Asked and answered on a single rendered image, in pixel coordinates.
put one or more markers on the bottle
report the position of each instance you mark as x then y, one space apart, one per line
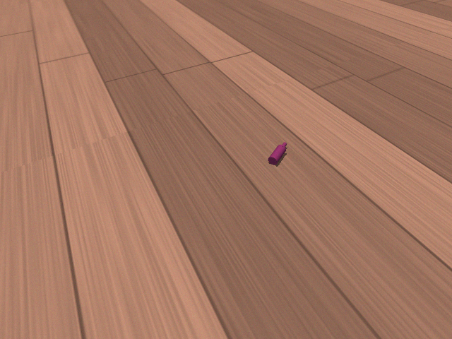
277 154

